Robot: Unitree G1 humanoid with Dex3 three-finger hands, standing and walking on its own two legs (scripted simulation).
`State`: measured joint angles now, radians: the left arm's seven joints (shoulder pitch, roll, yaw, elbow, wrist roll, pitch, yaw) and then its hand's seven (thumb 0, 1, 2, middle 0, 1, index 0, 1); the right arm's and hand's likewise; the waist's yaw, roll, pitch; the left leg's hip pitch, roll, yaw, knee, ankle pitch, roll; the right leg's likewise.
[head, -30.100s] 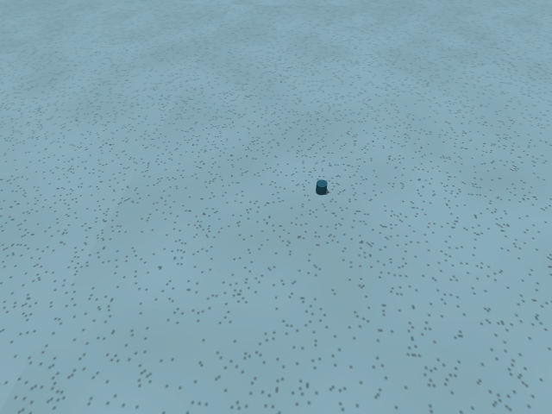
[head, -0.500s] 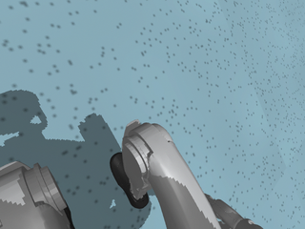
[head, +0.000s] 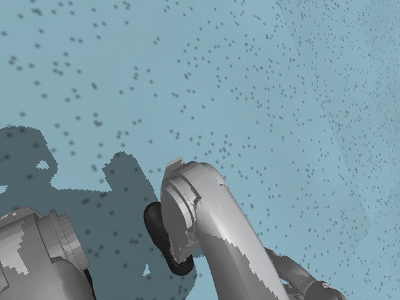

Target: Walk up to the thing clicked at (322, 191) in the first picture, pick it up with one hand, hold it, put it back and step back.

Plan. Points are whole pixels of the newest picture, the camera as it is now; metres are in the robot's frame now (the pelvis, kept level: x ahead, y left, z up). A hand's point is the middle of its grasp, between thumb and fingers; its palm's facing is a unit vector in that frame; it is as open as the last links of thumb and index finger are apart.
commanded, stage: close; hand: left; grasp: from above
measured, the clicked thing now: out of the picture +0.46 +0.36 -0.28
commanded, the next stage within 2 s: settle in 1.28 s
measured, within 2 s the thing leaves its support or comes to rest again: leaves its support in 1.54 s
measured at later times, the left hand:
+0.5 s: hand out of the picture +0.45 +0.35 -0.25, palm faces -0.42 -0.19 -0.88, open 11.3 cm
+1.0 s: hand out of the picture +0.44 +0.35 -0.26, palm faces -0.42 -0.18 -0.89, open 8.6 cm
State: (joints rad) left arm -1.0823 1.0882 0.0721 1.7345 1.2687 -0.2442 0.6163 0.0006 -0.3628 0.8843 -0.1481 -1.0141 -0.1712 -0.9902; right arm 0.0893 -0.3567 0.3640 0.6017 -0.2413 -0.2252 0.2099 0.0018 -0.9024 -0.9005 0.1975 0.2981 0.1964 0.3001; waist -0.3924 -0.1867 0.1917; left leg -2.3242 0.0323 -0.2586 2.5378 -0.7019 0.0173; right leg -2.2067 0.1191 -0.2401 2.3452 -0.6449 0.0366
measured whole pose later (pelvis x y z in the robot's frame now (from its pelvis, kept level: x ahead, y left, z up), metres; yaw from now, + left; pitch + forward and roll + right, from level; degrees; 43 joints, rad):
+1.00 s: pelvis +0.00 +0.00 +0.00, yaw +0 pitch +26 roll -15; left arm -1.07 1.11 0.10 1.71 1.23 -0.21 0.58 0.00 0.24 0.52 -0.59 -0.74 -0.64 -0.69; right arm 0.10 -0.37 0.36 0.60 -0.24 -0.24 0.21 0.00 -0.90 -0.90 0.20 0.30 0.20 0.30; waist -0.39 -0.19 0.22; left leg -2.32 0.03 -0.26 2.53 -0.71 0.01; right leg -2.21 0.12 -0.24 2.34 -0.65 0.03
